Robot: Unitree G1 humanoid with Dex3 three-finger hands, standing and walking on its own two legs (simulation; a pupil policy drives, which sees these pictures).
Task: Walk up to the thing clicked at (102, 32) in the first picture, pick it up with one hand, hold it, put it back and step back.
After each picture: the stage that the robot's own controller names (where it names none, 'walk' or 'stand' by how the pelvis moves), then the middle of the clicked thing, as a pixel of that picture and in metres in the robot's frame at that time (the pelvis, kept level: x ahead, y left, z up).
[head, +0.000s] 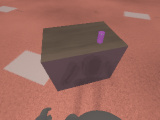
stand; (100, 37) +0.83 -0.06 +0.00
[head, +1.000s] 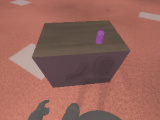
rise first; (99, 37) +0.76 -0.03 +0.03
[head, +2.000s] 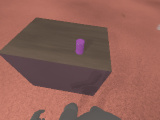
rise first; (79, 46) +0.55 +0.15 +0.04
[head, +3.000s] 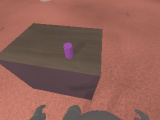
stand; (68, 50) +0.51 +0.22 +0.04
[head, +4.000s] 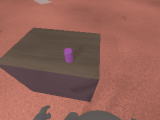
stand; (68, 55) +0.51 +0.22 +0.00
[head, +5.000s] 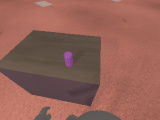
stand; (68, 59) +0.48 +0.21 +0.00
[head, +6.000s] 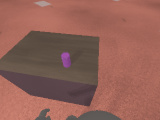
stand; (66, 60) +0.47 +0.23 +0.00
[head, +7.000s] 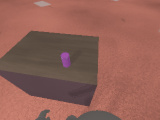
stand; (65, 60) +0.47 +0.23 +0.00
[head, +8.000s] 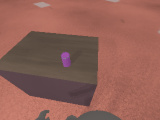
rise first; (66, 59) +0.47 +0.23 +0.00
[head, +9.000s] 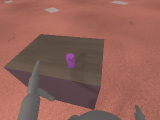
rise first; (70, 60) +0.47 +0.23 +0.00
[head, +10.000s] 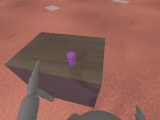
go down; (71, 59) +0.48 +0.22 +0.00
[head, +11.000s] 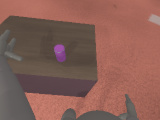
go down; (60, 53) +0.47 +0.21 +0.03
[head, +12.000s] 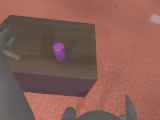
approach; (59, 52) +0.47 +0.21 +0.04
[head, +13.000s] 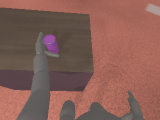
close in; (51, 45) +0.49 +0.23 +0.07
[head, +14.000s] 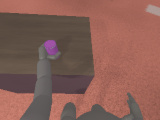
lift; (52, 50) +0.46 +0.23 +0.07
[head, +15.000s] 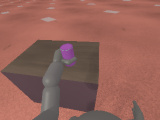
lift; (68, 55) +0.34 +0.16 +0.23
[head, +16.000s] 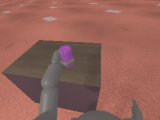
hold; (67, 56) +0.34 +0.17 +0.21
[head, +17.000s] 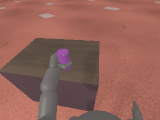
hold; (64, 59) +0.33 +0.18 +0.19
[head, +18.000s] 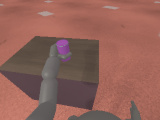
crouch; (63, 50) +0.38 +0.19 +0.21
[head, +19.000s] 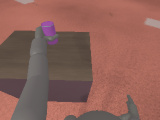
lower; (50, 33) +0.50 +0.23 +0.23
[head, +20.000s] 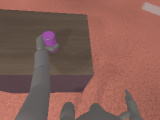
lower; (50, 42) +0.50 +0.23 +0.09
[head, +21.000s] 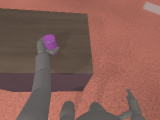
lower; (51, 45) +0.49 +0.23 +0.07
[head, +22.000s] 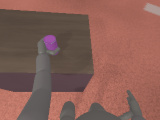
lower; (51, 45) +0.49 +0.23 +0.08
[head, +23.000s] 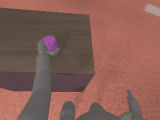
lower; (51, 46) +0.48 +0.23 +0.07
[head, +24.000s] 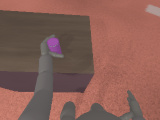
open; (55, 48) +0.48 +0.21 +0.07
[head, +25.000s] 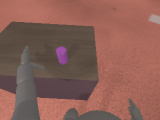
sink last; (62, 55) +0.45 +0.20 +0.05
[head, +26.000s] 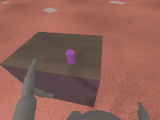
stand; (71, 57) +0.49 +0.22 +0.04
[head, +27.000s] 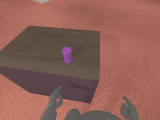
stand; (67, 55) +0.47 +0.21 +0.05
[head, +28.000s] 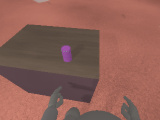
stand; (66, 54) +0.47 +0.21 +0.06
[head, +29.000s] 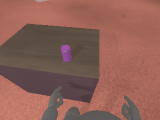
stand; (66, 53) +0.47 +0.22 +0.06
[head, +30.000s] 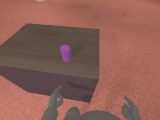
stand; (66, 53) +0.47 +0.22 +0.07
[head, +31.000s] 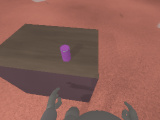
stand; (65, 53) +0.48 +0.21 +0.06
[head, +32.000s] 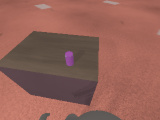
stand; (69, 58) +0.49 +0.21 +0.00
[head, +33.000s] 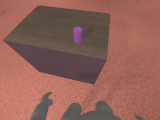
walk; (77, 35) +0.62 +0.15 +0.03
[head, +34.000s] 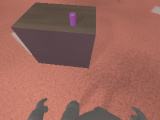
walk; (73, 19) +0.92 +0.26 +0.02
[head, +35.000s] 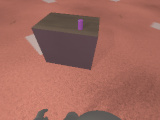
stand; (80, 24) +1.09 +0.22 +0.01
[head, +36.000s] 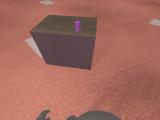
stand; (77, 26) +1.09 +0.23 +0.00
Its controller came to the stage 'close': yes
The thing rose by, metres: 0.22
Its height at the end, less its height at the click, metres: +0.00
